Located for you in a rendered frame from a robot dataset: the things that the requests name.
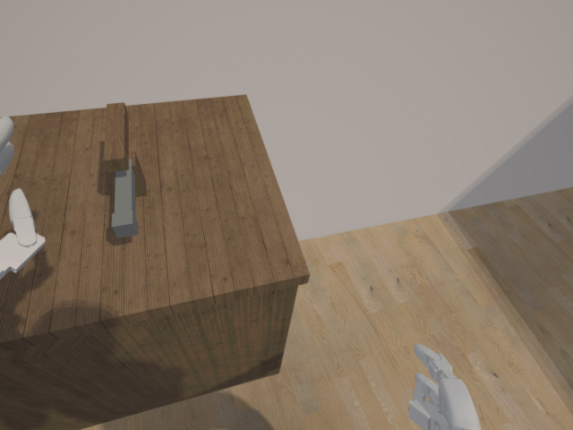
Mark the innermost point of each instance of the tap lever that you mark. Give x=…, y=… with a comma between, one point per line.
x=124, y=222

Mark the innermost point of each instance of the right robot hand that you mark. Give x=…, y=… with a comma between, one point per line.
x=450, y=406

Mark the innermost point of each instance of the counter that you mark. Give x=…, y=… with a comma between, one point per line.
x=93, y=327

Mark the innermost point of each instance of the left robot hand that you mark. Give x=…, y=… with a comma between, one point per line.
x=16, y=250

